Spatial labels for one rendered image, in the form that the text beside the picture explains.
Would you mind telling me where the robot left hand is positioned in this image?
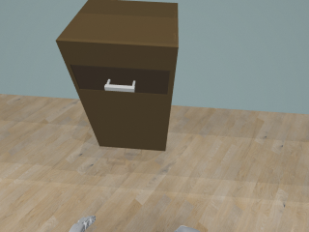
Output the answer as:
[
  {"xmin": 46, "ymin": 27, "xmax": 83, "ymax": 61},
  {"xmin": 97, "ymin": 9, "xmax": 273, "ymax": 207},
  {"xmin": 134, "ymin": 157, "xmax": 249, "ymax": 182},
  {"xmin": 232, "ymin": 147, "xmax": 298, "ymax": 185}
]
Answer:
[{"xmin": 69, "ymin": 216, "xmax": 96, "ymax": 232}]

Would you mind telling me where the drawer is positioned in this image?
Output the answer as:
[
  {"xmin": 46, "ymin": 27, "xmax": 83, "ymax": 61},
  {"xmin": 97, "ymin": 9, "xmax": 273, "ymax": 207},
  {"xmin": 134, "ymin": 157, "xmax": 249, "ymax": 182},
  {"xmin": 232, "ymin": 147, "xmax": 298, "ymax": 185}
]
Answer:
[{"xmin": 71, "ymin": 65, "xmax": 170, "ymax": 95}]

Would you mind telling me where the handle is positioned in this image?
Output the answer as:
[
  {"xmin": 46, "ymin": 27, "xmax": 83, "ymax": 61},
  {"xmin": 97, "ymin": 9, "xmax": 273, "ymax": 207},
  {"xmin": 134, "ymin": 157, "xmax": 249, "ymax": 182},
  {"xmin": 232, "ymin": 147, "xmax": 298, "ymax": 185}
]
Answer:
[{"xmin": 104, "ymin": 79, "xmax": 136, "ymax": 93}]

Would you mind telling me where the cabinet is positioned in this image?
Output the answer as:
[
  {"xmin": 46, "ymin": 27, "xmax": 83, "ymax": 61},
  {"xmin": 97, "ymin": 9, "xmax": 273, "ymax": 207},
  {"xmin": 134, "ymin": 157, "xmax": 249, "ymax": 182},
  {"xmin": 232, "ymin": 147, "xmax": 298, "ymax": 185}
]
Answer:
[{"xmin": 56, "ymin": 0, "xmax": 179, "ymax": 152}]

